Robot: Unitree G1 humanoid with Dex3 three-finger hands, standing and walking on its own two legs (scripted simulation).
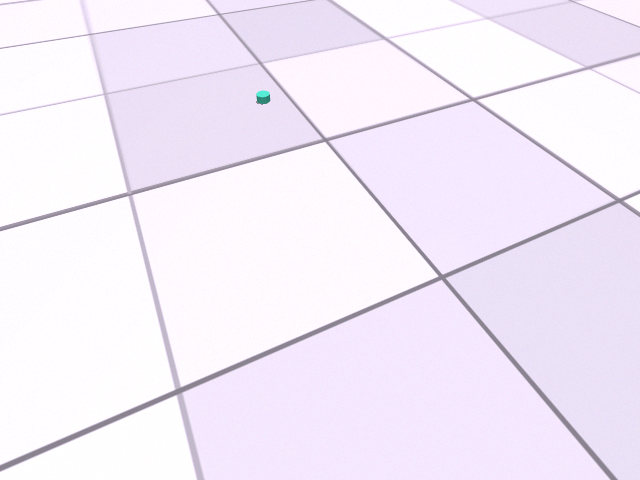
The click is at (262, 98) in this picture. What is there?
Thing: low tin
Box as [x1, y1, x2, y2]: [256, 91, 269, 103]
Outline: 256,93 258,102 266,103 269,101 269,93 267,91 259,91
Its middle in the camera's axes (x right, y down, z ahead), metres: -0.37 -0.92 +2.43
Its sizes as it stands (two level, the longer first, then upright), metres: 0.083 0.083 0.045
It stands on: the floor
